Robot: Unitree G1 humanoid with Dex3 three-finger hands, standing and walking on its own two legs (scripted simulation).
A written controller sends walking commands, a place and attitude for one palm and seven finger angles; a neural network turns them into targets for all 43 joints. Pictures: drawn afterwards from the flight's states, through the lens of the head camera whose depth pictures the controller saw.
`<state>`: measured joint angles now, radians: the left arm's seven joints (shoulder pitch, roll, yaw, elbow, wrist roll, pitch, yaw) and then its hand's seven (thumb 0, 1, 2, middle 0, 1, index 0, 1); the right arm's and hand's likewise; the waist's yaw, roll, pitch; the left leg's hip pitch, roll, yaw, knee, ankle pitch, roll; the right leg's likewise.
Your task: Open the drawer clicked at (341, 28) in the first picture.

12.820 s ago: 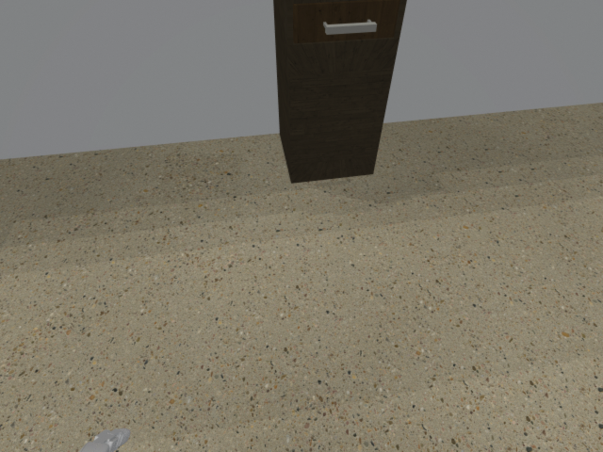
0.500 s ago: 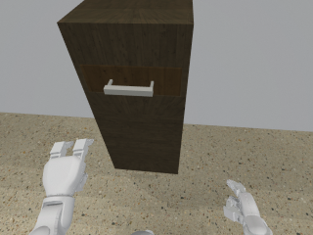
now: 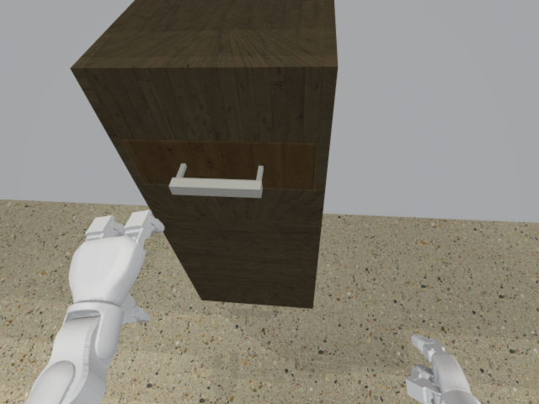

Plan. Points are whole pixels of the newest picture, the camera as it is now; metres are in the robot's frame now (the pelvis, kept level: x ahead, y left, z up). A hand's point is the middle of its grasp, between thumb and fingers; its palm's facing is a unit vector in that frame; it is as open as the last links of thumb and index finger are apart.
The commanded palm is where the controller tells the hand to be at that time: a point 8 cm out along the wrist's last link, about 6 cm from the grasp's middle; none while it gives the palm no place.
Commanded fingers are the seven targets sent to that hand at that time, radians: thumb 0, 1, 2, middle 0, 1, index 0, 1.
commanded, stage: raise the hand with hooked fingers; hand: left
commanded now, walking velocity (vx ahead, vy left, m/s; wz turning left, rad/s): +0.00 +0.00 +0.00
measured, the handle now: (218, 178) +0.51 +0.19 +0.00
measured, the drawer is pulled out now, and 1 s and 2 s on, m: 0.00 0.00 0.00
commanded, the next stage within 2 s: move the hooked fingers above the handle in 0.72 s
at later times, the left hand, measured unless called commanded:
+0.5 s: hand (128, 235) +0.30 +0.25 +0.10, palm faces -0.02 -0.11 -0.99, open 13.8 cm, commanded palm +0.27 +0.25 +0.17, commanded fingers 0.00 -0.50 0.30 -0.30 -1.20 -0.30 -1.20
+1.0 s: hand (135, 260) +0.27 +0.23 +0.08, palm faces -0.01 -0.08 -1.00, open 13.8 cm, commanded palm +0.27 +0.24 +0.16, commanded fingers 0.00 -0.50 0.30 -0.30 -1.20 -0.30 -1.20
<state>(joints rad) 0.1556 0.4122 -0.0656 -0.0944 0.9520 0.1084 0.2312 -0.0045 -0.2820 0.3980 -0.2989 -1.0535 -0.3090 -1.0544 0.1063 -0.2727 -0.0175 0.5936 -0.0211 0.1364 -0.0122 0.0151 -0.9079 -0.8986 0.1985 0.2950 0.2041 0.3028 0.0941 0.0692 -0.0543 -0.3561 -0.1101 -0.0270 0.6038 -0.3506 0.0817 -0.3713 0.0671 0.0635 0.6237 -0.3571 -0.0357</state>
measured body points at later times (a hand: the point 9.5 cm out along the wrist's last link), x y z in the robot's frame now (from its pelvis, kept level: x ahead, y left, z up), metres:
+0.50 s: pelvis -0.01 +0.00 +0.01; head +0.02 -0.03 +0.46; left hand +0.29 +0.25 +0.16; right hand +0.19 -0.21 -0.10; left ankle -0.03 +0.07 -0.73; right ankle -0.03 -0.10 -0.73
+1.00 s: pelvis -0.04 +0.00 +0.01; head -0.02 -0.03 +0.46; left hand +0.27 +0.23 +0.14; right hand +0.16 -0.21 -0.10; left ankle -0.03 +0.07 -0.73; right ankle -0.03 -0.10 -0.73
